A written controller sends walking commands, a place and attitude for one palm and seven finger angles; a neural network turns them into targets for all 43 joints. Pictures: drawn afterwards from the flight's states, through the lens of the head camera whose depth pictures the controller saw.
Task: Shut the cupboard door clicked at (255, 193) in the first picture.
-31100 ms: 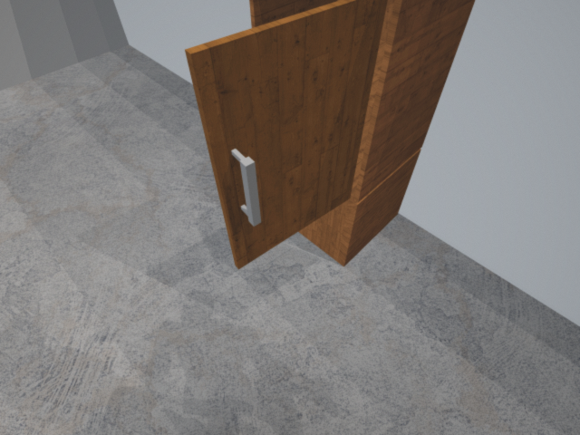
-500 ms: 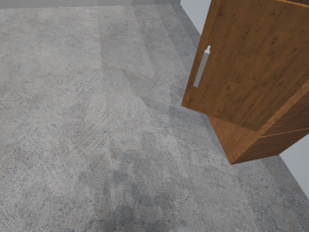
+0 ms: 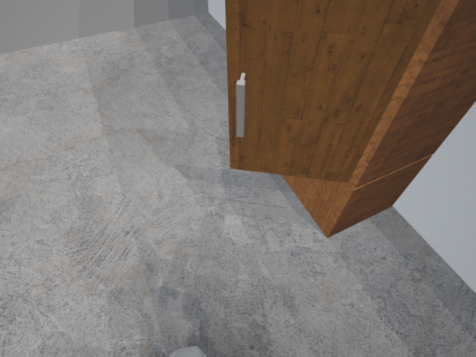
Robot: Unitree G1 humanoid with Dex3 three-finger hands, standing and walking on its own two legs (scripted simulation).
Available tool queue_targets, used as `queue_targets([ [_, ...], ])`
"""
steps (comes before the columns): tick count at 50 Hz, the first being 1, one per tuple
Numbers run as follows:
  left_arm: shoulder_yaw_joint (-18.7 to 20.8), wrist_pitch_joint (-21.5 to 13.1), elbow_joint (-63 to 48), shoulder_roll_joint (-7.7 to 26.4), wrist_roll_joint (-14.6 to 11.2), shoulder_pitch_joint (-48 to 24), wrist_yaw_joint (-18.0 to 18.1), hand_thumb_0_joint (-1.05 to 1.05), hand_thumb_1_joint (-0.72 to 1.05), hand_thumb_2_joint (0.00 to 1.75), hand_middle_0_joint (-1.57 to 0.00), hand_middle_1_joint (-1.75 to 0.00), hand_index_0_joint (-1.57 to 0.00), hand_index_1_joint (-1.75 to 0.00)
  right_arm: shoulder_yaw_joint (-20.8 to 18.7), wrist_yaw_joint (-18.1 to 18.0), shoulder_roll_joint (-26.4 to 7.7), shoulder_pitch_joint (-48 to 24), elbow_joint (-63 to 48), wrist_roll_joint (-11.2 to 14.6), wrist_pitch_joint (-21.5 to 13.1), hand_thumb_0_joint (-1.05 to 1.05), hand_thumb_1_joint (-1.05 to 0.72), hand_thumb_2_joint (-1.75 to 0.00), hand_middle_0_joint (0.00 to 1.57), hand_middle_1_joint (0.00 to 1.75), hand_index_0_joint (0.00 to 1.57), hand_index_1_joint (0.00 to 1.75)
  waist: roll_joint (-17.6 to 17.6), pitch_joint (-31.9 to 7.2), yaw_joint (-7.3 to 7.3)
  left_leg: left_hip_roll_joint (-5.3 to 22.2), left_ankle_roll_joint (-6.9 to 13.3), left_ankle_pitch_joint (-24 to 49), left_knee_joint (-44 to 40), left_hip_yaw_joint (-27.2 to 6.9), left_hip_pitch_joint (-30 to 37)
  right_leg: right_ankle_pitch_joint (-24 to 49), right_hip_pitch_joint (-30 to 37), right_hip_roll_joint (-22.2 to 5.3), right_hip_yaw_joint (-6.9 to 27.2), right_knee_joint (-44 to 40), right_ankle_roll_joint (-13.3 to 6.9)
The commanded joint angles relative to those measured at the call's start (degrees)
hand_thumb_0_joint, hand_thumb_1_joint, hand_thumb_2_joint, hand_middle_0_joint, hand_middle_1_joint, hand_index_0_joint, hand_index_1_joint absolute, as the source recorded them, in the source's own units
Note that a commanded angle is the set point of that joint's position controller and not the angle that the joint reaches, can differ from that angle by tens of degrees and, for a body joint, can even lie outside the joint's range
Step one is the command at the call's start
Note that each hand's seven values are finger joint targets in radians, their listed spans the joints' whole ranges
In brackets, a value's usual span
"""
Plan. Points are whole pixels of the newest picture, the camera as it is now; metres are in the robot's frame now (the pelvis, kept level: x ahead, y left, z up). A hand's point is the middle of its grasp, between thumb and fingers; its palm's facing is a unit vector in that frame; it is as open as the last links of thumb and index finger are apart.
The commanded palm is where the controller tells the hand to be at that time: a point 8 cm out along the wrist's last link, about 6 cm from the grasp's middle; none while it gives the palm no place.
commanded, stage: take the last steps up to it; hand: left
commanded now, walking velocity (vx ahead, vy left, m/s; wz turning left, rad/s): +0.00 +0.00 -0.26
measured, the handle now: (241, 106) +0.73 +0.03 -0.04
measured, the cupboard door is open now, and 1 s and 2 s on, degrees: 56 56 56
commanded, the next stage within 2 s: come to a stop and stand still in 0.90 s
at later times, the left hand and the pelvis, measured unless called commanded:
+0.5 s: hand (174, 334) +0.18 +0.14 -0.16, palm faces -0.17 -0.96 -0.20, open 7.4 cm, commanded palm none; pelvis +0.07 -0.04 -0.01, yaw -8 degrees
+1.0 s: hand (208, 321) +0.21 +0.08 -0.19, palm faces -0.07 -0.99 -0.12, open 7.4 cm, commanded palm none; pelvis +0.22 -0.08 -0.01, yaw -7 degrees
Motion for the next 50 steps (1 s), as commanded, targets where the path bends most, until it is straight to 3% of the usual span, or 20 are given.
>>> queue_targets([
  [1, 3.6, -1.1, -3.0, 12.0, 0.0, -0.4, 1.0, 0.00, 0.90, 0.90, -0.20, -0.30, -0.20, -0.30, -0.9, -0.4, -3.3, 3.8, -2.5, -0.1, -1.9, 0.00, -0.90, -0.90, 0.20, 0.30, 0.20, 0.30, -8.7, -6.5, -0.99, -1.1, 0.4, 7.8, -15.9, 0.0, 7.0, 25.0, 3.5, -12.3, 12.1, -3.8, -8.0],
  [2, 3.4, -1.0, -2.9, 10.7, -0.3, -0.7, 1.1, 0.00, 0.90, 0.90, -0.20, -0.30, -0.20, -0.30, -0.9, -0.5, -3.6, 6.0, -1.4, -0.2, -2.4, 0.00, -0.90, -0.90, 0.20, 0.30, 0.20, 0.30, -7.2, -6.5, -1.85, -0.6, 1.0, 15.0, -23.7, -0.5, 13.5, 21.3, -0.3, -10.5, 10.9, -1.3, -5.6],
  [4, 2.2, -0.4, -3.4, 5.2, -0.9, 2.9, 0.3, 0.00, 0.90, 0.90, -0.20, -0.30, -0.20, -0.30, -2.0, -0.8, -11.8, 8.9, -1.2, -1.6, -3.3, 0.00, -0.90, -0.90, 0.20, 0.30, 0.20, 0.30, 14.4, -7.4, -1.73, 17.7, 9.1, 18.1, -31.9, -20.4, 21.1, -11.2, -12.1, 1.3, 0.3, 13.0, 0.5],
  [5, 2.1, -0.3, -4.8, 6.2, -0.2, 0.6, 0.0, 0.00, 0.90, 0.90, -0.20, -0.30, -0.20, -0.30, -2.3, -1.1, -13.3, 10.2, -1.6, -1.9, -3.1, 0.00, -0.90, -0.90, 0.20, 0.30, 0.20, 0.30, 13.4, -4.9, -3.25, 22.9, 13.3, 9.3, -35.6, -27.6, 19.0, -19.6, -16.6, 1.8, 0.1, 24.3, 0.9],
  [9, 3.1, -0.6, -3.0, 6.3, 0.6, -1.1, -2.0, 0.00, 0.90, 0.90, -0.20, -0.30, -0.20, -0.30, -1.3, -1.3, -8.4, 6.7, -2.1, -1.9, -4.3, 0.00, -0.90, -0.90, 0.20, 0.30, 0.20, 0.30, 7.8, -0.3, -1.28, 15.9, 10.6, 5.5, -37.8, -15.0, 15.9, -6.9, -21.7, -2.1, 1.5, 36.3, 1.4],
  [15, 2.1, -0.9, -3.2, 4.3, 0.5, -4.6, -3.0, 0.00, 0.90, 0.90, -0.20, -0.30, -0.20, -0.30, -2.0, -0.9, -7.5, 11.9, 1.2, -1.7, -5.2, 0.00, -0.90, -0.90, 0.20, 0.30, 0.20, 0.30, 8.0, -0.3, -2.93, 15.8, 11.2, 8.8, -38.8, -7.7, 18.9, -2.4, -19.8, -3.8, -1.7, 23.7, 2.1],
  [20, 1.8, -1.6, -2.3, 3.8, 0.4, -4.9, -3.2, 0.00, 0.90, 0.90, -0.20, -0.30, -0.20, -0.30, -2.9, -0.1, -8.6, 11.0, 2.9, -1.9, -4.7, 0.00, -0.90, -0.90, 0.20, 0.30, 0.20, 0.30, 9.9, 0.2, -2.54, 15.4, 10.6, 5.2, -36.7, -4.5, 14.5, -2.6, -9.0, -2.6, -5.6, 9.0, 1.6],
  [23, 2.6, -2.5, 2.1, 5.7, 0.4, 4.4, -2.7, 0.00, 0.90, 0.90, -0.20, -0.30, -0.20, -0.30, -2.7, 0.3, -7.6, 9.3, 3.6, -1.5, -4.3, 0.00, -0.90, -0.90, 0.20, 0.30, 0.20, 0.30, 4.7, -2.4, 1.85, 10.9, 7.0, 2.5, -27.1, 0.2, 7.8, 3.2, 7.6, -0.4, -7.1, -2.2, 0.7],
  [24, 3.3, -3.2, 4.0, 9.0, 0.5, 9.9, -2.1, 0.00, 0.90, 0.90, -0.20, -0.30, -0.20, -0.30, -2.2, 0.7, -5.4, 8.9, 3.2, -0.9, -4.5, 0.00, -0.90, -0.90, 0.20, 0.30, 0.20, 0.30, -3.3, -3.8, 4.61, 6.9, 4.7, -0.1, -17.2, 4.9, -0.4, -4.4, 17.1, -6.4, 0.6, -7.1, -1.8],
  [25, 4.3, -3.8, 6.1, 14.6, 0.5, 16.1, -1.0, 0.00, 0.90, 0.90, -0.20, -0.30, -0.20, -0.30, -0.9, 1.2, -0.3, 6.4, 1.0, -0.3, -4.6, 0.00, -0.90, -0.90, 0.20, 0.30, 0.20, 0.30, -18.2, -3.7, 7.25, -0.6, 2.7, -11.4, -1.4, 8.8, -12.7, -12.8, 22.4, -19.2, 19.7, -15.8, -7.7],
  [26, 4.3, -3.7, 6.4, 15.1, -0.2, 16.5, -0.4, 0.00, 0.90, 0.90, -0.20, -0.30, -0.20, -0.30, -1.1, 1.0, -2.3, 3.1, -0.4, -0.6, -4.3, 0.00, -0.90, -0.90, 0.20, 0.30, 0.20, 0.30, -14.6, -2.8, 7.52, 1.3, 3.5, -12.4, 8.3, 1.9, -14.7, -15.9, 17.3, -23.3, 24.7, -20.0, -11.1],
  [27, 3.9, -4.1, 6.3, 13.3, -0.1, 13.7, 0.0, 0.00, 0.90, 0.90, -0.20, -0.30, -0.20, -0.30, -1.5, 0.8, -2.5, 1.7, 0.2, -0.7, -4.5, 0.00, -0.90, -0.90, 0.20, 0.30, 0.20, 0.30, -17.9, -0.7, 5.98, 2.2, 3.8, -7.3, 13.9, -0.8, -17.1, -12.6, 15.2, -21.5, 25.6, -20.3, -11.6],
  [28, 3.0, -4.3, 5.9, 10.0, -0.3, 10.9, 0.2, 0.00, 0.90, 0.90, -0.20, -0.30, -0.20, -0.30, -1.8, 0.8, -3.4, 2.0, 0.9, -0.9, -4.6, 0.00, -0.90, -0.90, 0.20, 0.30, 0.20, 0.30, -14.5, 1.2, 4.27, 3.7, 3.7, -3.4, 15.4, -2.1, -16.9, -9.5, 12.4, -20.6, 20.7, -19.7, -11.7],
  [30, 1.9, -4.7, 5.0, 6.0, -0.2, 6.2, 0.5, 0.00, 0.90, 0.90, -0.20, -0.30, -0.20, -0.30, -1.7, 1.3, -1.1, 4.8, 3.0, -1.1, -4.3, 0.00, -0.90, -0.90, 0.20, 0.30, 0.20, 0.30, -8.3, 0.1, 0.63, 4.7, 3.0, 2.0, 11.7, -1.3, -10.9, 1.7, 7.9, -16.2, 8.3, -17.8, -10.2],
  [32, 1.3, -5.6, 5.2, 4.8, -0.1, 5.8, 0.5, 0.00, 0.90, 0.90, -0.20, -0.30, -0.20, -0.30, -1.2, 1.5, 0.6, 6.6, 3.8, -1.3, -3.9, 0.00, -0.90, -0.90, 0.20, 0.30, 0.20, 0.30, -6.8, -0.8, -0.95, 3.9, 2.2, 4.9, 7.0, 0.4, -7.6, 11.9, 6.1, -14.8, 3.2, -17.3, -9.7],
  [38, 1.1, -6.2, 8.1, 5.8, -0.1, 8.2, 0.6, 0.00, 0.90, 0.90, -0.20, -0.30, -0.20, -0.30, -0.8, 2.0, 1.4, 1.9, 1.7, -0.8, -4.3, 0.00, -0.90, -0.90, 0.20, 0.30, 0.20, 0.30, -6.1, 1.1, -0.67, 2.1, 3.1, 8.6, -7.7, 2.1, -4.0, 17.6, 7.4, -15.1, 2.6, -16.6, -10.0],
  [42, 1.1, -5.7, 9.2, 4.9, -0.5, 8.2, 0.8, 0.00, 0.90, 0.90, -0.20, -0.30, -0.20, -0.30, -0.9, 1.4, -0.1, 6.9, 3.8, -1.0, -5.5, 0.00, -0.90, -0.90, 0.20, 0.30, 0.20, 0.30, -2.8, 0.3, -3.69, -0.7, 4.3, 16.7, -19.2, 3.2, 11.7, 23.3, 3.6, -11.8, -0.4, -5.4, -6.8],
  [43, 1.0, -5.5, 8.9, 3.6, -0.6, 9.6, 0.9, 0.00, 0.90, 0.90, -0.20, -0.30, -0.20, -0.30, -1.4, 0.9, -2.8, 12.6, 5.5, -1.3, -6.1, 0.00, -0.90, -0.90, 0.20, 0.30, 0.20, 0.30, 3.0, -4.3, -5.07, 3.2, 6.4, 24.2, -22.0, -2.9, 21.4, 19.8, -0.4, -8.1, -2.9, 5.1, -4.4],
  [45, 0.0, -5.1, 6.2, 2.0, -0.7, 10.4, 0.9, 0.00, 0.90, 0.90, -0.20, -0.30, -0.20, -0.30, -2.6, -0.4, -9.6, 19.7, 6.6, -1.7, -5.4, 0.00, -0.90, -0.90, 0.20, 0.30, 0.20, 0.30, 14.6, -8.3, -6.33, 21.7, 17.5, 31.0, -29.4, -26.2, 30.9, -20.0, -15.8, 1.0, -6.0, 30.9, -1.1],
  [50, 0.7, -3.6, 5.6, 0.3, 0.2, 6.7, -0.1, 0.00, 0.90, 0.90, -0.20, -0.30, -0.20, -0.30, -0.6, -1.0, -2.7, 6.4, 3.1, -1.2, -5.8, 0.00, -0.90, -0.90, 0.20, 0.30, 0.20, 0.30, 4.7, -1.2, -0.32, 15.0, 13.9, 19.9, -35.5, -12.7, 12.1, -8.6, -13.7, -5.4, -0.8, 30.6, 0.1],
])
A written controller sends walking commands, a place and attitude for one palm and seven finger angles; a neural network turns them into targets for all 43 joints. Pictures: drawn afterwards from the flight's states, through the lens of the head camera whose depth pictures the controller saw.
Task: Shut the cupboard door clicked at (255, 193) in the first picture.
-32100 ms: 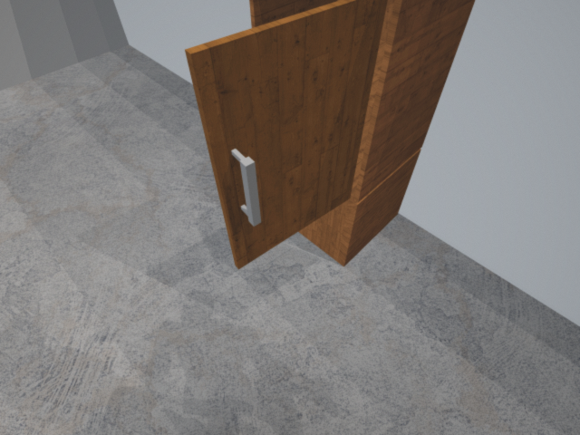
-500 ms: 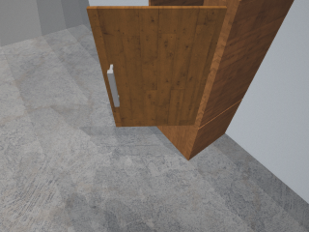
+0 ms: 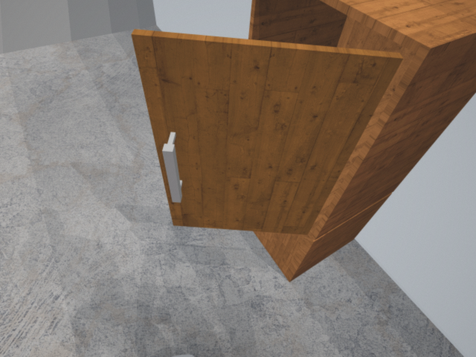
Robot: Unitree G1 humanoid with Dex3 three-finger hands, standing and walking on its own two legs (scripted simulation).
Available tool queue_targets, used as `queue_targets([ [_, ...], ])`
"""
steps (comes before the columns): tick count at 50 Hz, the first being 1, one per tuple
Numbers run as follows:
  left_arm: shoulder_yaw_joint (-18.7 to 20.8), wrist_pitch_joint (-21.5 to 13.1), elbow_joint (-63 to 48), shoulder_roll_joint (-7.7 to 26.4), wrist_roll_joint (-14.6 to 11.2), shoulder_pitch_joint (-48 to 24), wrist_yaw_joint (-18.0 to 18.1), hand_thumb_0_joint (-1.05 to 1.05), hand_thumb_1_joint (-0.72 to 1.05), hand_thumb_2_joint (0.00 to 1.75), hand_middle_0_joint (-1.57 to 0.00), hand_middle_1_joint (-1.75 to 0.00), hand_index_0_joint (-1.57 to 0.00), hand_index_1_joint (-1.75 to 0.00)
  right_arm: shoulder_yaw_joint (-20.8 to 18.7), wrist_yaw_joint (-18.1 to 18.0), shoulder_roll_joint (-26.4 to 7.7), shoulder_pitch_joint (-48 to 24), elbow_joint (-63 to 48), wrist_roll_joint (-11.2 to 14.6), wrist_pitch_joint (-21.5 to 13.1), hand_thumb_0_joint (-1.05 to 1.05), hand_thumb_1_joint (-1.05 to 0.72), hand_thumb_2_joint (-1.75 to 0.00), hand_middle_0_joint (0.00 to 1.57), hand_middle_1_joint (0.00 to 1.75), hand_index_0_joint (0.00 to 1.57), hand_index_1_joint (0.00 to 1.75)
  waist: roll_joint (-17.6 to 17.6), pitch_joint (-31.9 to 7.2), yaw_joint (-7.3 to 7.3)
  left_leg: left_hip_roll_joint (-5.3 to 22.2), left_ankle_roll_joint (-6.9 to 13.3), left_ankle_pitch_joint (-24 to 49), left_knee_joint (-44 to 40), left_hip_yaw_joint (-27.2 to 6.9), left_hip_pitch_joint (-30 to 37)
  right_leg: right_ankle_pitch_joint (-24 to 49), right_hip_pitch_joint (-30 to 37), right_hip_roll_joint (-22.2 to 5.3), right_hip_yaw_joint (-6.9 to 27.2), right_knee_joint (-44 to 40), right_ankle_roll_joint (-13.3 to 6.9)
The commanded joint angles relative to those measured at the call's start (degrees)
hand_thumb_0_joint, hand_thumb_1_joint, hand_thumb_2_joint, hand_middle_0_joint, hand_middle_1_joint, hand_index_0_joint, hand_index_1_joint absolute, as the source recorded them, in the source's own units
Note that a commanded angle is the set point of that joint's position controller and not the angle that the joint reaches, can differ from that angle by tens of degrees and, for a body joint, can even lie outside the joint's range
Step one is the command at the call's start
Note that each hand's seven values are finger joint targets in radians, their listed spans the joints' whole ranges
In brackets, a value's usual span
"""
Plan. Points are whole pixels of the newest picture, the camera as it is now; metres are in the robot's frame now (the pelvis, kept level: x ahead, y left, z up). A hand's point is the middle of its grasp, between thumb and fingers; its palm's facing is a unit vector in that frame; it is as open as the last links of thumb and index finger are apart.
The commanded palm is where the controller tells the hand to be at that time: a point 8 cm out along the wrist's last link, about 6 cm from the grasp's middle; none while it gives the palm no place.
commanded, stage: come to a stop and stand still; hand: left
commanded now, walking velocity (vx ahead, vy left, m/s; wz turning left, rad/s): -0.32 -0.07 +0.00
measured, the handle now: (174, 169) +0.49 +0.18 -0.03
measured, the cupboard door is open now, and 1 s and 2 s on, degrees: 56 56 56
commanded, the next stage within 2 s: look again from close up in 1.38 s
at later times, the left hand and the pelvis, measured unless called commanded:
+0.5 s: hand out of the picture +0.13 +0.17 -0.17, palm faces +0.07 -0.97 -0.22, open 7.4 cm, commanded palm none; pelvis +0.05 -0.02 +0.01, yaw +2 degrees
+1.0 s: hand out of the picture +0.04 +0.13 -0.16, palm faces +0.03 -0.98 -0.19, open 7.4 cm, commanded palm none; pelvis +0.04 -0.04 +0.01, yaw +1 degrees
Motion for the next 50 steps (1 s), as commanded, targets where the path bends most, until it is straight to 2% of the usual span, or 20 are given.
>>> queue_targets([
  [1, 0.9, -0.8, -5.4, 1.9, 0.4, 0.5, -0.1, 0.00, 0.90, 0.90, -0.20, -0.30, -0.20, -0.30, -1.8, -0.9, -8.6, 6.2, 0.5, -0.1, 0.3, 0.00, -0.90, -0.90, 0.20, 0.30, 0.20, 0.30, 7.3, -3.3, -0.57, 15.5, 6.5, 13.8, -19.0, -14.6, 5.4, 4.0, -5.5, -4.2, 2.7, -5.3, 1.3],
  [5, 0.4, 0.4, -4.5, 1.9, 0.4, 2.3, 0.8, 0.00, 0.90, 0.90, -0.20, -0.30, -0.20, -0.30, -1.4, -1.3, -8.2, 2.8, 0.8, 0.5, 1.5, 0.00, -0.90, -0.90, 0.20, 0.30, 0.20, 0.30, 6.4, -3.4, 1.18, 12.2, 4.5, 20.2, -14.1, -9.0, 2.3, 12.7, 5.2, -1.8, -0.2, -23.4, 2.9],
  [7, 0.9, 0.6, -4.3, 4.8, 0.4, 3.6, 0.9, 0.00, 0.90, 0.90, -0.20, -0.30, -0.20, -0.30, -2.0, -1.1, -8.7, 1.5, 1.2, 1.1, 2.4, 0.00, -0.90, -0.90, 0.20, 0.30, 0.20, 0.30, 6.9, -4.2, 2.15, 8.9, 1.3, 13.1, -11.1, -7.3, 2.0, 21.8, 8.9, -2.1, 2.1, -31.5, 2.7],
  [9, 1.2, 0.3, -5.7, 9.3, 0.8, 0.8, 1.2, 0.00, 0.90, 0.90, -0.20, -0.30, -0.20, -0.30, -2.3, -0.4, -7.3, 3.1, 1.1, 1.5, 3.1, 0.00, -0.90, -0.90, 0.20, 0.30, 0.20, 0.30, 2.6, -2.3, 0.64, 3.3, -2.3, 2.9, -8.2, -5.2, 2.0, 31.3, 5.5, -7.0, 9.0, -34.5, -0.1],
  [11, 1.7, 0.2, -6.6, 11.7, 0.8, -1.9, 1.3, 0.00, 0.90, 0.90, -0.20, -0.30, -0.20, -0.30, -2.6, -0.1, -6.3, 5.2, 1.4, 1.3, 4.1, 0.00, -0.90, -0.90, 0.20, 0.30, 0.20, 0.30, -1.7, -2.7, -0.91, 1.0, -3.6, 4.3, -4.3, -3.5, 3.9, 42.7, 4.6, -11.1, 12.4, -33.3, -2.8],
  [13, 2.1, -0.1, -6.8, 12.8, 0.4, -1.6, 1.8, 0.00, 0.90, 0.90, -0.20, -0.30, -0.20, -0.30, -3.1, -0.2, -7.2, 6.8, 1.3, 1.5, 4.7, 0.00, -0.90, -0.90, 0.20, 0.30, 0.20, 0.30, -10.4, -7.6, -0.62, -0.7, -4.6, -3.2, 3.8, -2.7, 4.2, 58.5, 9.3, -16.0, 14.7, -34.5, -6.2],
  [16, 3.0, 0.3, -7.1, 13.5, 0.9, -1.4, 2.7, 0.00, 0.90, 0.90, -0.20, -0.30, -0.20, -0.30, -3.3, -0.6, -7.4, 4.7, 0.0, 1.6, 5.3, 0.00, -0.90, -0.90, 0.20, 0.30, 0.20, 0.30, -10.9, -7.8, 1.30, -1.9, -5.0, -19.1, 16.7, -6.6, -4.6, 74.5, 16.2, -20.4, 16.5, -33.5, -11.3],
  [21, 3.9, 1.2, -9.7, 13.9, 1.1, -5.5, 2.8, 0.00, 0.90, 0.90, -0.20, -0.30, -0.20, -0.30, -3.2, -0.3, -6.9, 3.5, -1.4, 1.7, 5.6, 0.00, -0.90, -0.90, 0.20, 0.30, 0.20, 0.30, -9.4, -9.1, 0.77, -2.2, -5.9, -14.3, 10.7, -7.4, -3.2, 65.1, 16.3, -17.6, 11.7, -32.4, -9.5],
  [24, 3.5, 1.7, -10.4, 12.9, 0.4, -7.8, 2.5, 0.00, 0.90, 0.90, -0.20, -0.30, -0.20, -0.30, -3.2, 0.0, -7.5, 7.4, -0.1, 1.4, 5.3, 0.00, -0.90, -0.90, 0.20, 0.30, 0.20, 0.30, -7.4, -8.7, -2.02, -1.4, -5.7, 4.4, -8.4, -5.8, 9.1, 45.6, 7.7, -13.3, 8.6, -29.1, -4.3],
  [25, 2.9, 2.0, -10.8, 10.3, 0.2, -6.5, 2.3, 0.00, 0.90, 0.90, -0.20, -0.30, -0.20, -0.30, -3.5, 0.1, -9.5, 6.9, -0.3, 1.0, 4.8, 0.00, -0.90, -0.90, 0.20, 0.30, 0.20, 0.30, 1.0, -8.7, -1.47, 4.3, -4.0, 12.2, -11.4, -11.0, 14.2, 29.0, 0.5, -8.5, 6.1, -25.3, -1.0],
  [26, 2.3, 2.6, -11.8, 7.2, -0.3, -5.4, 2.2, 0.00, 0.90, 0.90, -0.20, -0.30, -0.20, -0.30, -3.9, 0.1, -14.0, 5.5, -2.0, 0.3, 4.4, 0.00, -0.90, -0.90, 0.20, 0.30, 0.20, 0.30, 14.9, -6.8, -0.99, 15.7, 1.8, 24.0, -15.1, -22.2, 9.3, 6.7, -2.5, -1.8, 1.1, -19.3, 2.7],
  [27, 2.2, 2.8, -12.4, 7.2, 0.1, -6.4, 2.3, 0.00, 0.90, 0.90, -0.20, -0.30, -0.20, -0.30, -3.9, -0.1, -15.1, 4.6, -2.9, -0.2, 4.5, 0.00, -0.90, -0.90, 0.20, 0.30, 0.20, 0.30, 13.8, -4.9, -1.96, 19.2, 6.5, 21.5, -16.6, -24.4, 2.2, -4.4, -0.5, 0.4, 3.7, -10.4, 2.5],
  [29, 2.6, 3.8, -11.4, 8.2, 0.2, -6.9, 2.0, 0.00, 0.90, 0.90, -0.20, -0.30, -0.20, -0.30, -3.0, -1.4, -13.6, 1.3, -3.0, -0.3, 3.8, 0.00, -0.90, -0.90, 0.20, 0.30, 0.20, 0.30, 14.6, -1.9, -0.51, 15.9, 6.3, 19.5, -17.6, -21.9, 1.6, -0.4, -4.7, 0.4, 8.8, -1.3, 2.5],
  [31, 2.3, 3.0, -9.8, 7.9, 0.1, -5.1, 1.5, 0.00, 0.90, 0.90, -0.20, -0.30, -0.20, -0.30, -2.0, -1.6, -11.1, 0.2, -3.1, -0.2, 3.2, 0.00, -0.90, -0.90, 0.20, 0.30, 0.20, 0.30, 11.0, -3.0, 0.35, 14.0, 6.5, 23.9, -15.4, -18.3, 6.0, 2.0, -5.1, -0.2, 8.0, -2.8, 2.8],
  [36, 0.9, 2.0, -9.3, 6.3, -0.2, -5.9, 0.7, 0.00, 0.90, 0.90, -0.20, -0.30, -0.20, -0.30, -2.8, -1.4, -12.2, 3.4, -0.7, 0.1, 3.3, 0.00, -0.90, -0.90, 0.20, 0.30, 0.20, 0.30, 11.0, -5.6, -1.96, 13.3, 5.9, 24.1, -13.9, -16.7, 13.7, 3.1, 0.2, -0.1, 3.1, -21.1, 2.7],
  [38, 0.8, 1.7, -7.8, 6.3, -0.2, -2.9, 0.7, 0.00, 0.90, 0.90, -0.20, -0.30, -0.20, -0.30, -2.9, -1.3, -12.0, 3.6, 0.2, 0.7, 3.4, 0.00, -0.90, -0.90, 0.20, 0.30, 0.20, 0.30, 9.9, -6.1, -0.95, 11.6, 4.1, 20.9, -12.2, -15.6, 11.6, 11.7, 6.7, 0.2, 2.3, -30.8, 2.3],
  [41, 0.7, 0.2, -6.1, 9.2, 0.1, -1.2, 1.3, 0.00, 0.90, 0.90, -0.20, -0.30, -0.20, -0.30, -2.3, -0.7, -7.8, 3.5, 0.6, 1.7, 3.1, 0.00, -0.90, -0.90, 0.20, 0.30, 0.20, 0.30, 1.3, -3.3, -1.63, 4.0, -2.3, 6.6, -9.3, -9.6, 6.6, 24.7, 9.6, -7.2, 11.1, -40.9, -0.9],
  [42, 0.4, 0.0, -6.1, 9.7, 0.1, -2.3, 1.2, 0.00, 0.90, 0.90, -0.20, -0.30, -0.20, -0.30, -1.9, -0.4, -7.0, 4.0, 1.0, 1.6, 3.2, 0.00, -0.90, -0.90, 0.20, 0.30, 0.20, 0.30, 1.3, -3.2, -2.19, 2.2, -3.1, 6.4, -10.0, -8.5, 9.0, 26.3, 6.9, -8.3, 11.4, -40.4, -1.7],
  [44, 0.2, -0.9, -4.9, 8.3, -0.1, -1.9, 1.5, 0.00, 0.90, 0.90, -0.20, -0.30, -0.20, -0.30, -1.7, -0.5, -6.9, 4.3, 2.5, 1.1, 3.3, 0.00, -0.90, -0.90, 0.20, 0.30, 0.20, 0.30, -6.7, -4.5, -2.16, 2.3, -3.4, 8.0, -9.4, -7.3, 12.2, 31.3, 6.6, -7.2, 10.9, -40.5, -1.7],
  [50, -0.3, -0.8, -3.2, 6.4, -0.3, -0.6, 1.8, 0.00, 0.90, 0.90, -0.20, -0.30, -0.20, -0.30, -1.1, -0.4, -6.0, 6.4, 6.4, 1.2, 3.3, 0.00, -0.90, -0.90, 0.20, 0.30, 0.20, 0.30, -2.1, 0.5, -1.74, 3.2, -3.3, 6.7, -12.3, -7.8, 12.3, 20.9, 4.8, -5.4, 9.6, -43.8, -0.8],
])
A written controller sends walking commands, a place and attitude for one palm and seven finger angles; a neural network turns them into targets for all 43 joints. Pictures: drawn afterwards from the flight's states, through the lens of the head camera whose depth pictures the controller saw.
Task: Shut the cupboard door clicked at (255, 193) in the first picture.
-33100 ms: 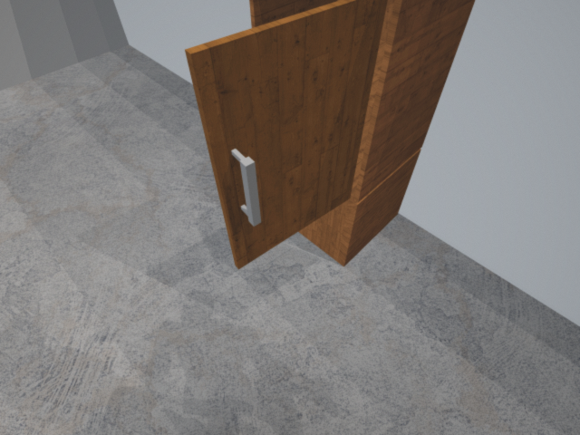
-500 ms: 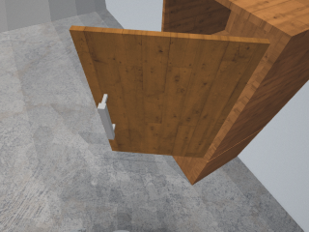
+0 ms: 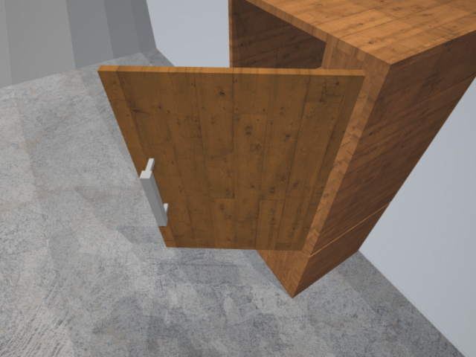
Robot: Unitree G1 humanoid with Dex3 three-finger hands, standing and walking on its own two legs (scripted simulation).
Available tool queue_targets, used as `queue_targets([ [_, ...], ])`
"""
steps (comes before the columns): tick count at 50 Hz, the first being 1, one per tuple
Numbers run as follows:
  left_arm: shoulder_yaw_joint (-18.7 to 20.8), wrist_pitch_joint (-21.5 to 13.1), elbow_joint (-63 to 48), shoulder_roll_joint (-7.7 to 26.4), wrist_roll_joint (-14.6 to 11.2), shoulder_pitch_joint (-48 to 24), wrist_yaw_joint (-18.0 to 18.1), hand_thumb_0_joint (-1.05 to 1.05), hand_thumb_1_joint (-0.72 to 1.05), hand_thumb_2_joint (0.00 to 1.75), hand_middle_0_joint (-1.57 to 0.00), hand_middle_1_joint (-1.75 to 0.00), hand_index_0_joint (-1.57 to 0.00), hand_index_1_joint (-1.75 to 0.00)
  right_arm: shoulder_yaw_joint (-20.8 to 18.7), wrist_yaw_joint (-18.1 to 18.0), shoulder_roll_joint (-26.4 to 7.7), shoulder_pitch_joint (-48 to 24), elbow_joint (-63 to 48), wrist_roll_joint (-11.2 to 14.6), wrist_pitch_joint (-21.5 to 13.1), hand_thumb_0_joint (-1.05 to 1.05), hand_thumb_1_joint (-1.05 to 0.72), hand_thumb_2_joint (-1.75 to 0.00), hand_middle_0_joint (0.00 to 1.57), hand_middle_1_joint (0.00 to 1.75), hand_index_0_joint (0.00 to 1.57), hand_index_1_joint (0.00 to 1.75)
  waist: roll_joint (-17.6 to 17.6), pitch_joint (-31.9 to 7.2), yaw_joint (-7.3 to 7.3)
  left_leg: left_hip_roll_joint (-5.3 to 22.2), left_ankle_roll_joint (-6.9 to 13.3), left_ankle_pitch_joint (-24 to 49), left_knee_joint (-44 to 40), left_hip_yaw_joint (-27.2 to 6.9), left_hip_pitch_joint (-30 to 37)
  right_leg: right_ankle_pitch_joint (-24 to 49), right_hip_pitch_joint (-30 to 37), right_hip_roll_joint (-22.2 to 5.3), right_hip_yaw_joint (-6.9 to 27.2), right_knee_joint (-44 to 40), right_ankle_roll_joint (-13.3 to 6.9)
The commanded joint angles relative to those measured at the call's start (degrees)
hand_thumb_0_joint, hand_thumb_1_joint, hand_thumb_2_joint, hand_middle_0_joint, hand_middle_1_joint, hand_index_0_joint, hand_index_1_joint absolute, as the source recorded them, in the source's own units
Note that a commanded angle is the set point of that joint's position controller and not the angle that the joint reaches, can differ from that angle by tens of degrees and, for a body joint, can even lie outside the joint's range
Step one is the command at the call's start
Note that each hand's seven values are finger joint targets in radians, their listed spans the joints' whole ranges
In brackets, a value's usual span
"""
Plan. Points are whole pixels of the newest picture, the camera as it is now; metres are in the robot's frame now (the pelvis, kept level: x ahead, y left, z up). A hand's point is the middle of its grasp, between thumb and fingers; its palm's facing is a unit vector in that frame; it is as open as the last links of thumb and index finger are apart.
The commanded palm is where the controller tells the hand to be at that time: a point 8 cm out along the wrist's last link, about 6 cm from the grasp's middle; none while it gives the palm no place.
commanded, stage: come to a stop and stand still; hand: left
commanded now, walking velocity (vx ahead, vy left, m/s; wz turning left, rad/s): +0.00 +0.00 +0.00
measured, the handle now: (157, 194) +0.45 +0.21 -0.04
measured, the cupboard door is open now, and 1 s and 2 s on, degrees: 56 56 56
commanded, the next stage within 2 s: look again from close up in 0.38 s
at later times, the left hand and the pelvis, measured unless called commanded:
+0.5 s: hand out of the picture -0.01 +0.15 -0.18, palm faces +0.04 -0.99 -0.16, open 7.3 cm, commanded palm none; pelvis +0.01 -0.01 +0.00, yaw +0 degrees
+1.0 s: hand out of the picture -0.01 +0.24 -0.18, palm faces +0.01 -0.98 -0.21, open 7.4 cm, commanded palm none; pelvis -0.02 +0.05 -0.01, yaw +0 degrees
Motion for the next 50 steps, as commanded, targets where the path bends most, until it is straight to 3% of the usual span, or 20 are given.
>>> queue_targets([
  [1, 1.1, -1.1, -1.8, 6.2, 0.1, 1.6, 0.6, 0.00, 0.90, 0.90, -0.20, -0.30, -0.20, -0.30, -0.7, -0.1, -4.2, 3.9, 0.5, -0.3, -0.4, 0.00, -0.90, -0.90, 0.20, 0.30, 0.20, 0.30, -3.5, 3.4, -0.45, 3.0, 1.1, 4.0, -2.8, -3.1, 3.3, 7.5, -6.9, -7.0, 6.7, -9.2, -1.1],
  [3, 1.1, -1.1, -1.2, 5.9, 0.0, 2.2, 0.6, 0.00, 0.90, 0.90, -0.20, -0.30, -0.20, -0.30, -0.6, -0.2, -3.9, 4.4, 1.2, -0.4, -0.4, 0.00, -0.90, -0.90, 0.20, 0.30, 0.20, 0.30, -1.3, 3.8, -0.12, 3.0, 1.0, 4.0, -3.2, -3.2, 2.8, 6.3, -6.5, -6.8, 6.9, -9.5, -1.2],
  [10, 1.1, -1.1, -0.3, 4.9, -0.1, 3.4, 0.7, 0.00, 0.90, 0.90, -0.20, -0.30, -0.20, -0.30, -0.4, -0.6, -3.0, 7.3, 2.7, -0.4, -0.5, 0.00, -0.90, -0.90, 0.20, 0.30, 0.20, 0.30, -1.7, 4.1, 0.13, 3.2, 0.8, 4.0, -3.4, -3.1, 1.9, 6.4, -4.6, -6.5, 6.1, -10.0, -1.2],
  [19, 1.1, -1.3, 0.1, 3.9, -0.2, 4.9, 1.0, 0.00, 0.90, 0.90, -0.20, -0.30, -0.20, -0.30, -0.4, -0.9, -2.7, 8.4, 3.1, -0.4, -1.0, 0.00, -0.90, -0.90, 0.20, 0.30, 0.20, 0.30, -1.6, 1.1, 0.28, 3.7, 1.0, 8.1, -2.5, -3.4, 2.8, 14.8, -2.2, -6.5, 5.2, -7.2, -1.3],
  [23, 1.1, -1.2, 0.2, 3.6, -0.1, 5.4, 1.1, 0.00, 0.90, 0.90, -0.20, -0.30, -0.20, -0.30, -0.5, -1.0, -2.5, 7.8, 2.9, -0.3, -1.0, 0.00, -0.90, -0.90, 0.20, 0.30, 0.20, 0.30, -1.6, 2.1, 0.38, 3.8, 1.1, 8.8, -2.1, -3.3, 3.0, 16.5, -2.7, -6.5, 4.9, -6.7, -1.1],
  [24, 0.7, -3.6, 1.2, 5.4, 1.0, 9.7, 3.4, 0.00, 0.90, 0.90, -0.20, -0.30, -0.20, -0.30, -0.2, -0.2, -3.4, 0.0, -1.6, 0.1, -2.5, 0.00, -0.90, -0.90, 0.20, 0.30, 0.20, 0.30, 3.2, 2.3, 2.74, 3.3, 0.1, 9.0, 12.4, -0.3, -2.2, 44.2, -4.2, -11.1, 9.3, -5.1, 2.1],
  [25, 1.6, -4.4, 0.3, 8.8, 0.7, 9.4, 3.5, 0.00, 0.90, 0.90, -0.20, -0.30, -0.20, -0.30, 0.2, -0.3, -1.3, 2.2, -4.0, 0.0, -2.3, 0.00, -0.90, -0.90, 0.20, 0.30, 0.20, 0.30, 3.3, 0.0, -0.49, 0.5, -0.1, 4.7, 10.5, -0.5, -4.0, 69.3, 1.8, -13.8, 8.6, -0.7, 1.0],
  [26, 1.4, -4.5, -1.4, 8.6, 0.5, 9.8, 3.2, 0.00, 0.90, 0.90, -0.20, -0.30, -0.20, -0.30, -0.1, -0.3, -0.5, 7.5, -3.6, -0.2, -2.6, 0.00, -0.90, -0.90, 0.20, 0.30, 0.20, 0.30, -1.7, -7.6, -1.40, 0.2, 1.4, -0.8, 7.4, -0.2, -2.7, 67.8, 6.6, -12.8, 7.2, 4.0, -0.8],
  [27, 0.8, -4.2, -2.1, 6.9, 0.2, 8.1, 2.9, 0.00, 0.90, 0.90, -0.20, -0.30, -0.20, -0.30, -0.4, -0.4, -1.5, 8.3, -3.5, -0.2, -2.7, 0.00, -0.90, -0.90, 0.20, 0.30, 0.20, 0.30, -3.6, -10.8, -1.60, 0.4, 2.0, 3.2, 6.4, -0.9, -0.5, 62.2, 7.5, -10.8, 5.1, 6.2, -1.6],
  [28, 0.7, -4.1, -2.8, 6.2, 0.2, 8.4, 2.7, 0.00, 0.90, 0.90, -0.20, -0.30, -0.20, -0.30, -0.7, -0.5, -2.4, 7.9, -3.7, -0.1, -2.6, 0.00, -0.90, -0.90, 0.20, 0.30, 0.20, 0.30, -5.4, -10.3, -0.93, 1.4, 2.5, 7.3, 6.9, -1.8, 0.4, 54.6, 5.3, -9.4, 5.1, 5.7, -1.3],
  [29, 0.6, -3.7, -3.1, 5.8, 0.3, 8.0, 2.6, 0.00, 0.90, 0.90, -0.20, -0.30, -0.20, -0.30, -0.8, -0.5, -3.1, 7.3, -3.9, 0.1, -2.4, 0.00, -0.90, -0.90, 0.20, 0.30, 0.20, 0.30, -7.8, -7.3, -0.67, 2.4, 2.6, 8.4, 6.7, -2.5, -0.4, 46.2, 2.7, -8.6, 4.6, 4.1, -1.1],
  [31, 0.3, -2.8, -4.1, 5.1, 0.5, 7.1, 2.4, 0.00, 0.90, 0.90, -0.20, -0.30, -0.20, -0.30, -0.6, -0.4, -3.4, 6.1, -4.3, -0.2, -2.1, 0.00, -0.90, -0.90, 0.20, 0.30, 0.20, 0.30, -2.4, -0.3, -0.38, 2.9, 2.3, 10.7, 5.2, -3.1, -1.2, 30.5, -3.3, -7.2, 4.4, 2.4, -1.3],
  [34, 0.1, -1.9, -5.0, 5.5, 0.6, 5.8, 1.9, 0.00, 0.90, 0.90, -0.20, -0.30, -0.20, -0.30, -0.7, 0.0, -4.8, 4.1, -5.3, -0.4, -1.9, 0.00, -0.90, -0.90, 0.20, 0.30, 0.20, 0.30, -0.7, 2.8, 0.09, 3.5, 3.0, 7.3, 2.1, -5.4, -2.3, 10.5, -7.1, -5.4, 4.6, 0.4, -0.9],
  [36, 0.0, -1.6, -5.6, 5.8, 0.7, 5.5, 1.7, 0.00, 0.90, 0.90, -0.20, -0.30, -0.20, -0.30, -0.6, 0.2, -5.5, 3.5, -5.8, -0.5, -1.8, 0.00, -0.90, -0.90, 0.20, 0.30, 0.20, 0.30, 0.4, 4.3, 0.18, 3.2, 3.3, 2.3, 0.2, -6.5, -3.7, 3.4, -8.2, -4.8, 4.6, -0.8, -0.8],
  [39, 0.0, -1.3, -6.5, 6.4, 0.8, 5.1, 1.4, 0.00, 0.90, 0.90, -0.20, -0.30, -0.20, -0.30, -0.8, 0.5, -6.5, 2.9, -6.6, -0.6, -1.8, 0.00, -0.90, -0.90, 0.20, 0.30, 0.20, 0.30, 0.3, 4.1, 0.28, 3.3, 3.6, -3.8, -2.6, -7.9, -4.5, 0.4, -8.5, -4.5, 4.2, -0.8, -0.5],
  [43, -0.1, -1.3, -7.2, 7.1, 0.7, 5.3, 1.2, 0.00, 0.90, 0.90, -0.20, -0.30, -0.20, -0.30, -0.8, 0.6, -7.3, 2.3, -7.2, -0.6, -2.1, 0.00, -0.90, -0.90, 0.20, 0.30, 0.20, 0.30, 0.0, 1.5, 0.62, 3.4, 3.9, -2.8, -3.2, -8.2, -3.5, 2.4, -6.9, -5.1, 3.5, -0.6, -0.1],
  [50, -0.2, -1.1, -7.1, 7.7, 0.9, 5.6, 1.0, 0.00, 0.90, 0.90, -0.20, -0.30, -0.20, -0.30, -0.8, 0.8, -7.9, 2.1, -6.6, -0.4, -2.1, 0.00, -0.90, -0.90, 0.20, 0.30, 0.20, 0.30, 0.9, 2.1, 0.95, 3.8, 4.1, -5.9, -6.0, -9.0, -4.7, 2.7, -5.8, -5.2, 2.4, -0.8, 0.4],
])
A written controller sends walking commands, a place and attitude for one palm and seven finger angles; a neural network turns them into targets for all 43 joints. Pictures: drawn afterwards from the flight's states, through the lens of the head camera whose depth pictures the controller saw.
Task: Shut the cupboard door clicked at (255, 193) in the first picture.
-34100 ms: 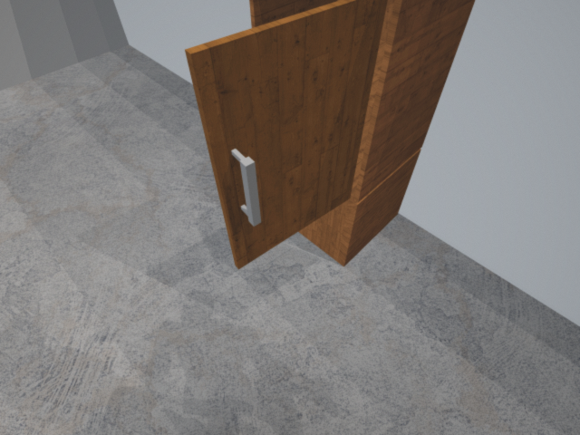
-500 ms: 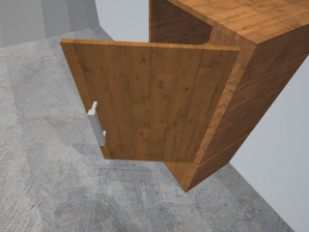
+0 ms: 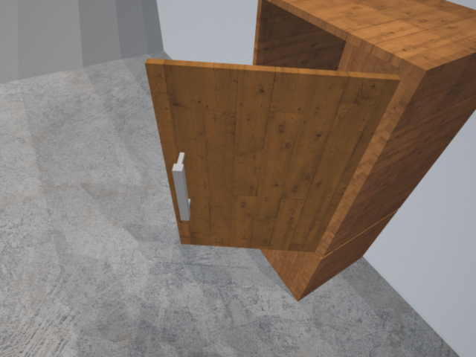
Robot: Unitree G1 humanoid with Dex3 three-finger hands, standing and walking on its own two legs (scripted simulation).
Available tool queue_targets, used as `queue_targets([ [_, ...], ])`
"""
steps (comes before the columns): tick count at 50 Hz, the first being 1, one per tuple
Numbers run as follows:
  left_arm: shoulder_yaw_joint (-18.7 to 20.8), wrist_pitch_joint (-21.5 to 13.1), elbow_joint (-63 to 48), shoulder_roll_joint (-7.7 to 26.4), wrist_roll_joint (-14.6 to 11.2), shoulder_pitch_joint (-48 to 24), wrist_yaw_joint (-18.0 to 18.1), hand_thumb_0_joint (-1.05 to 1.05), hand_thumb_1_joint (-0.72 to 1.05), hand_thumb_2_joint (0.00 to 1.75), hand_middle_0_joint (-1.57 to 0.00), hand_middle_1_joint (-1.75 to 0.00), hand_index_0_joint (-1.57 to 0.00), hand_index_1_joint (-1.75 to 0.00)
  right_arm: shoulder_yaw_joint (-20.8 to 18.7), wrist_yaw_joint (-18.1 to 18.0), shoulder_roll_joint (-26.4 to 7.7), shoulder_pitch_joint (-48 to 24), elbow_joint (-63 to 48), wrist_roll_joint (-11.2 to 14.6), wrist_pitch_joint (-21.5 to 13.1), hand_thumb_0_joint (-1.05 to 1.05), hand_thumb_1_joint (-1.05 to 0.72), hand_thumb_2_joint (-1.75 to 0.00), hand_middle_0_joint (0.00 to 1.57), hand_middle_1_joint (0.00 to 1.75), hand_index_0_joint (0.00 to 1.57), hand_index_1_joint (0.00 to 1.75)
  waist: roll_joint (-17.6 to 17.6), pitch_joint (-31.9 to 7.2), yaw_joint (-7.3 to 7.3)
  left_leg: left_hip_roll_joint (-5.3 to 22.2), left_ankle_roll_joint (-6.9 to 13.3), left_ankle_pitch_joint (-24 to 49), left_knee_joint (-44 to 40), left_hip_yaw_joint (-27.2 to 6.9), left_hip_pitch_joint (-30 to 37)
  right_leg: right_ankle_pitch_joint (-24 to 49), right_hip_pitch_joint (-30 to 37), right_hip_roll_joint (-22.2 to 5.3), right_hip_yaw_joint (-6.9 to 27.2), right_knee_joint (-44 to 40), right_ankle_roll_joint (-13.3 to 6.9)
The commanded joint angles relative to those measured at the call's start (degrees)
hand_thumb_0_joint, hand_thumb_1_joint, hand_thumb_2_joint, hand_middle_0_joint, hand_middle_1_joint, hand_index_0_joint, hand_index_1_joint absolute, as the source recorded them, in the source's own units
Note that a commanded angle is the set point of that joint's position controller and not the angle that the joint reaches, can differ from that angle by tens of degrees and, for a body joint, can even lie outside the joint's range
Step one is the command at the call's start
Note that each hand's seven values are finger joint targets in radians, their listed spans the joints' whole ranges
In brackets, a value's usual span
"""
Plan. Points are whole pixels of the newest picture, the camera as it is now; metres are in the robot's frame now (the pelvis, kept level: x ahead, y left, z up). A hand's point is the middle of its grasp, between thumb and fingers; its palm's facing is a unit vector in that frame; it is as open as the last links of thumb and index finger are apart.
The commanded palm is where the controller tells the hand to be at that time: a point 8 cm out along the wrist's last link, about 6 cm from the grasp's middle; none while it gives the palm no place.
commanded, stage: raise the hand and make a fist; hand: left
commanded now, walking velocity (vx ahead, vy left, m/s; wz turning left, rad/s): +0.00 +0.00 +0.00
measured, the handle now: (183, 188) +0.47 +0.16 -0.04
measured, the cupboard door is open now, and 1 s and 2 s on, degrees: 56 56 56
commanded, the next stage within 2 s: bring the fist close to the handle in 1.96 s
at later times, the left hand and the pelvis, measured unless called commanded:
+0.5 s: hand out of the picture +0.12 +0.18 -0.08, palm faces +0.10 -0.99 +0.01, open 6.0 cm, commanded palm +0.11 +0.23 -0.06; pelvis -0.04 -0.02 -0.11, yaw +3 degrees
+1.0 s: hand (139, 334) +0.17 +0.17 -0.05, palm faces +0.02 -1.00 -0.02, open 3.7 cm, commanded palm +0.14 +0.23 -0.05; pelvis -0.02 -0.02 -0.11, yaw +2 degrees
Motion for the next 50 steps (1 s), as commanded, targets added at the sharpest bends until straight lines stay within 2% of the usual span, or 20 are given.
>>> queue_targets([
  [1, 1.0, -0.9, -2.0, 5.1, 0.3, 3.8, 0.2, 0.00, 0.90, 0.90, -0.20, -0.30, -0.20, -0.30, -1.9, -0.1, -8.2, 0.9, -2.2, -0.1, -1.0, 0.00, -0.90, -0.90, 0.20, 0.30, 0.20, 0.30, 3.1, 2.7, 0.04, 7.1, -0.4, -4.8, -10.9, -10.1, -1.4, 2.9, -3.0, -1.7, 1.4, -3.9, -3.5],
  [2, 0.7, -1.5, -0.3, 5.0, 1.2, 4.8, 2.1, 0.00, 0.90, 0.90, -0.20, -0.30, -0.20, -0.30, -1.7, -0.2, -9.5, -1.4, -4.6, 0.6, -0.9, 0.00, -0.90, -0.90, 0.20, 0.30, 0.20, 0.30, 4.0, 5.2, 0.42, 8.4, -2.1, 6.9, -1.8, -5.6, -1.5, 5.9, -6.2, -3.2, 1.5, -4.0, -3.0],
  [3, 26.9, -16.3, -97.8, 39.7, -6.1, -46.7, 2.5, 0.00, 0.90, 0.90, -0.20, -0.30, -0.20, -0.30, -4.4, -5.1, -19.0, 3.3, -20.7, 1.4, -11.5, 0.00, -0.90, -0.90, 0.20, 0.30, 0.20, 0.30, 4.7, -17.7, -9.87, 5.7, -2.7, 17.1, 0.6, -10.8, 17.9, 14.2, -6.3, 2.2, -5.3, 6.9, -3.9],
  [4, 2.8, -11.7, -78.5, 8.9, -7.5, -3.5, 1.9, 0.00, 0.90, 0.90, -0.22, -0.32, -0.22, -0.32, -0.4, -6.0, -10.8, -1.5, -20.8, 4.6, -16.2, 0.00, -0.90, -0.90, 0.20, 0.30, 0.20, 0.30, 19.9, -28.3, -1.17, 6.8, -4.9, 21.1, 0.8, -11.4, 23.2, 2.0, -12.5, 4.0, -7.1, 12.7, -3.5],
  [5, 0.1, -4.5, -73.7, -1.0, -10.7, 11.7, 2.0, 0.00, 0.90, 0.90, -0.24, -0.34, -0.24, -0.34, -0.9, -5.0, -9.5, -3.2, -21.0, 2.8, -18.9, 0.00, -0.90, -0.90, 0.20, 0.30, 0.20, 0.30, 19.7, -23.3, -0.01, 6.8, -7.3, 20.0, -3.7, -11.6, 15.0, -1.6, -12.5, 3.9, -7.3, 13.7, -3.7],
  [6, -0.2, -4.3, -66.7, -0.9, -10.0, 3.6, 2.9, 0.00, 0.90, 0.90, -0.25, -0.36, -0.25, -0.36, -1.2, -3.7, -9.8, -1.6, -18.7, 3.6, -20.2, 0.00, -0.90, -0.90, 0.20, 0.30, 0.20, 0.30, 9.3, -8.5, -4.15, 5.6, -5.9, 4.8, -3.7, -12.5, 2.3, -4.0, -18.5, 3.3, -6.6, 13.2, -2.9],
  [7, 0.5, -7.2, -64.6, -1.7, -10.2, 0.5, 2.4, 0.00, 0.90, 0.90, -0.27, -0.38, -0.27, -0.38, -2.4, -2.8, -11.2, -1.9, -20.7, 2.8, -20.9, 0.00, -0.90, -0.90, 0.20, 0.30, 0.20, 0.30, 5.6, 1.0, -4.68, 4.0, -5.0, -10.1, -2.3, -13.0, -6.1, -4.7, -20.8, 3.2, -7.5, 10.2, -3.3],
  [8, 3.0, -10.7, -58.0, -0.2, -10.0, 2.1, 1.3, 0.00, 0.90, 0.90, -0.29, -0.40, -0.29, -0.40, -2.9, -2.2, -12.0, -2.7, -21.7, 2.3, -21.5, 0.00, -0.90, -0.90, 0.20, 0.30, 0.20, 0.30, 2.3, 3.9, -4.89, 2.2, -4.3, -17.0, 1.9, -12.3, -13.0, -7.0, -25.2, 3.1, -7.8, 8.9, -3.6],
  [10, 7.9, -20.1, -48.1, 0.4, -11.5, 12.7, -3.7, 0.00, 0.90, 0.90, -0.33, -0.44, -0.33, -0.44, -3.8, -0.5, -11.5, -3.9, -24.4, 1.5, -21.9, 0.00, -0.90, -0.90, 0.20, 0.30, 0.20, 0.30, -0.8, -0.7, -0.53, 0.2, -4.5, -14.8, 11.5, -9.6, -20.2, -11.5, -30.5, 3.0, -7.5, 14.2, -4.6],
  [12, 8.8, -31.0, -44.9, -0.5, -14.1, 16.0, -11.3, 0.00, 0.90, 0.90, -0.36, -0.48, -0.36, -0.48, -5.0, 1.0, -11.1, -5.3, -27.2, 0.5, -21.6, 0.00, -0.90, -0.90, 0.20, 0.30, 0.20, 0.30, -12.8, -5.6, 1.66, 0.2, -4.7, -14.3, 20.6, -7.4, -28.9, -18.4, -36.7, 2.9, -6.3, 20.7, -4.8],
  [14, 12.0, -39.8, -46.7, 4.4, -15.7, 14.8, -19.5, 0.00, 0.90, 0.90, -0.40, -0.52, -0.40, -0.52, -6.0, 1.9, -12.0, -7.0, -30.9, 0.6, -21.1, 0.00, -0.90, -0.90, 0.20, 0.30, 0.20, 0.30, -9.8, -9.6, 2.52, -0.2, -4.3, -15.0, 27.3, -6.1, -35.5, -21.5, -38.8, 2.3, -2.5, 25.4, -5.3],
  [17, 16.4, -36.3, -54.1, 8.9, -18.5, 15.7, -23.2, 0.00, 0.90, 0.90, -0.46, -0.58, -0.46, -0.58, -6.1, 1.7, -12.5, -9.1, -38.0, 2.4, -19.1, 0.00, -0.90, -0.90, 0.20, 0.30, 0.20, 0.30, 1.4, -15.8, 5.37, -0.3, -3.4, -20.7, 25.7, -6.7, -35.0, -22.4, -38.1, 2.7, -1.1, 28.7, -5.3],
  [21, 15.2, -31.3, -75.2, 10.2, -20.7, 7.1, -20.1, 0.00, 0.90, 0.90, -0.53, -0.66, -0.53, -0.66, -4.9, -0.8, -11.6, -7.8, -40.9, 2.8, -17.8, 0.00, -0.90, -0.90, 0.20, 0.30, 0.20, 0.30, 7.6, -19.5, 2.70, 0.4, -2.1, -23.0, 27.4, -8.8, -34.5, -22.5, -39.5, 3.3, 0.9, 28.6, -4.9],
  [25, 11.1, -34.5, -83.2, 9.1, -18.8, 1.5, -17.7, 0.00, 0.90, 0.90, -0.60, -0.74, -0.60, -0.74, -4.2, -2.6, -10.8, -4.7, -37.4, 1.8, -18.2, 0.00, -0.90, -0.90, 0.20, 0.30, 0.20, 0.30, 5.6, -19.4, -2.03, 1.5, -0.9, -13.0, 34.8, -8.9, -34.1, -13.9, -43.4, 4.8, -0.5, 31.2, -4.7],
  [27, 10.5, -34.9, -78.8, 7.9, -18.7, 3.7, -19.3, 0.00, 0.90, 0.90, -0.64, -0.78, -0.64, -0.78, -4.3, -3.0, -10.8, -4.4, -35.7, 1.8, -18.4, 0.00, -0.90, -0.90, 0.20, 0.30, 0.20, 0.30, 4.6, -18.5, -2.53, 1.7, -1.0, -11.4, 37.4, -8.6, -36.0, -13.2, -44.7, 4.8, -0.4, 31.6, -4.5],
  [31, 12.3, -29.5, -73.2, 9.2, -19.6, 7.2, -23.4, 0.00, 0.90, 0.90, -0.71, -0.86, -0.71, -0.86, -4.3, -3.6, -10.8, -4.7, -35.7, 2.8, -17.7, 0.00, -0.90, -0.90, 0.20, 0.30, 0.20, 0.30, 3.1, -20.7, -1.14, 1.6, -1.1, -9.7, 38.4, -7.8, -38.2, -12.7, -41.0, 4.3, 1.1, 30.2, -4.2],
  [35, 18.5, -23.0, -74.1, 12.4, -21.2, 12.0, -23.6, 0.00, 0.90, 0.90, -0.79, -0.94, -0.79, -0.94, -4.6, -3.7, -9.4, -6.1, -37.1, 3.2, -16.0, 0.00, -0.90, -0.90, 0.20, 0.30, 0.20, 0.30, 2.0, -27.0, 2.88, 1.3, -1.3, -3.5, 37.3, -7.5, -37.3, -4.4, -32.2, 3.6, 2.1, 30.1, -3.5],
  [38, 18.2, -22.8, -75.8, 10.4, -21.9, 12.6, -22.4, 0.00, 0.90, 0.90, -0.84, -1.00, -0.84, -1.00, -4.4, -3.4, -8.4, -6.1, -37.4, 3.0, -15.0, 0.00, -0.90, -0.90, 0.20, 0.30, 0.20, 0.30, 1.5, -26.1, 2.69, 1.5, -1.7, -1.5, 36.2, -7.5, -36.5, 1.5, -31.3, 3.0, 1.3, 30.8, -2.7],
  [44, 14.2, -26.4, -73.9, 8.0, -20.5, 11.3, -20.1, 0.00, 0.90, 0.90, -0.95, -1.12, -0.95, -1.12, -4.3, -3.2, -9.3, -5.1, -37.2, 2.6, -14.9, 0.00, -0.90, -0.90, 0.20, 0.30, 0.20, 0.30, 0.9, -20.9, 0.61, 1.7, -1.7, -6.0, 34.6, -7.8, -36.6, -6.3, -37.2, 3.7, -0.6, 30.4, -3.5],
  [50, 14.7, -28.1, -75.6, 10.7, -19.8, 9.1, -19.4, 0.00, 0.90, 0.90, -1.06, -1.24, -1.06, -1.24, -4.3, -3.3, -10.2, -4.3, -37.8, 2.6, -14.8, 0.00, -0.90, -0.90, 0.20, 0.30, 0.20, 0.30, 2.9, -21.3, 1.06, 1.6, -1.5, -7.5, 33.2, -7.9, -35.6, -9.6, -37.4, 4.2, -0.9, 30.2, -4.4],
])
